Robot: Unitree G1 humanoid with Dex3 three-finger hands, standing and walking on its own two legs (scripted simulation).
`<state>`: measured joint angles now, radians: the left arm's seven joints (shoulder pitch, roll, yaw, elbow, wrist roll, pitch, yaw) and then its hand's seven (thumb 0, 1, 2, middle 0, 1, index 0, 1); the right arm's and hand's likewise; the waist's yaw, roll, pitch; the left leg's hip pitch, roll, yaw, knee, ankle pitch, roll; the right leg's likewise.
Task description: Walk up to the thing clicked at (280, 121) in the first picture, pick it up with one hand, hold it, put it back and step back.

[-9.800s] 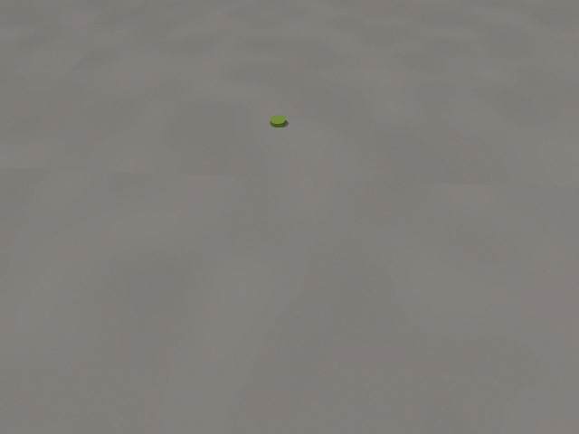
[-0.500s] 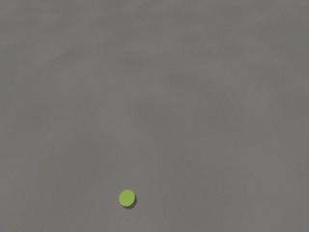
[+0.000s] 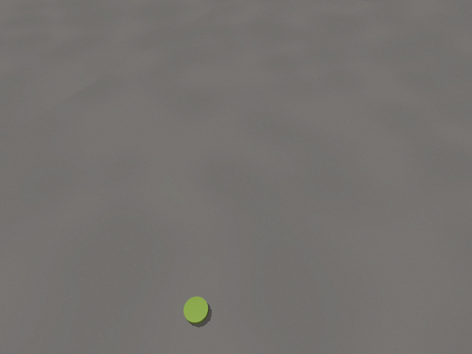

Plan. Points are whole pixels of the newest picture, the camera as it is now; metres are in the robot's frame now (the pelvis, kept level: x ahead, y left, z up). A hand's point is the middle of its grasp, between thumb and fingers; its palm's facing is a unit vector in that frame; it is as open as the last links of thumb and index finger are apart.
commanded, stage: walk up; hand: left
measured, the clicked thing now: (196, 310) +0.42 +0.20 -0.76
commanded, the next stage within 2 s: stand in 0.84 s
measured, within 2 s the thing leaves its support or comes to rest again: neither
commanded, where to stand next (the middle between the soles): +0.03 -0.04 m, yaw +0 degrees
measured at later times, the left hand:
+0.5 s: hand out of the picture +0.09 +0.23 -0.15, palm faces -0.04 -0.94 -0.33, open 7.4 cm
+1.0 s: hand out of the picture +0.10 +0.23 -0.15, palm faces -0.05 -0.94 -0.34, open 7.4 cm
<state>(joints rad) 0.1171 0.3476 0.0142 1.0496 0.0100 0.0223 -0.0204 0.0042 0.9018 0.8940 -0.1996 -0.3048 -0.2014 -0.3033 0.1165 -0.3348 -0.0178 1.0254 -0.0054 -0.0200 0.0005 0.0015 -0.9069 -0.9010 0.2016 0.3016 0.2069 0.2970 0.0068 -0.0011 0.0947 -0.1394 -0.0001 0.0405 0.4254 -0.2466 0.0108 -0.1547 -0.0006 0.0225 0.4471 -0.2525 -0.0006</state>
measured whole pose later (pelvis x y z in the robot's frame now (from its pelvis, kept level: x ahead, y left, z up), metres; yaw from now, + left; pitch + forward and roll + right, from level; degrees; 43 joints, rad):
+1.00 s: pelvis +0.00 -0.02 +0.01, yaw -1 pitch -2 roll +0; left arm 0.10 0.34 0.01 1.12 0.01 -0.01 -0.01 0.00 0.90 0.89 -0.20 -0.30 -0.20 -0.30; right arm 0.11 -0.36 -0.01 1.12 -0.01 -0.01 0.00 0.00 -0.91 -0.90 0.20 0.30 0.20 0.30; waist -0.01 0.01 0.05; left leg -0.08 0.04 0.05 0.30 -0.19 -0.02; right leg -0.09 0.04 0.03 0.29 -0.17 -0.02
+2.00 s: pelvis +0.01 +0.01 +0.01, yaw +0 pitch -2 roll +0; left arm 0.12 0.35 0.00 1.13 0.01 -0.01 0.00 0.00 0.90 0.89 -0.20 -0.30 -0.20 -0.30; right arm 0.11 -0.35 -0.01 1.13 -0.01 -0.01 0.01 0.00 -0.91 -0.90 0.20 0.30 0.20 0.30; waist -0.01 0.00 0.05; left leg -0.09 -0.01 0.04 0.30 -0.19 0.02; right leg -0.09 -0.01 0.02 0.29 -0.18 0.01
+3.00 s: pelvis +0.01 +0.01 +0.01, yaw +1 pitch -1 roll +0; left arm 0.13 0.35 -0.01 1.12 0.01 -0.01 0.00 0.00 0.90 0.89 -0.20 -0.31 -0.20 -0.30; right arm 0.12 -0.35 0.00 1.13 -0.01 -0.01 0.01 0.00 -0.91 -0.90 0.20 0.30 0.20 0.30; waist 0.00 0.00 0.05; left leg -0.09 -0.02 0.03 0.30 -0.19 0.03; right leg -0.09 -0.02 0.01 0.30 -0.18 0.02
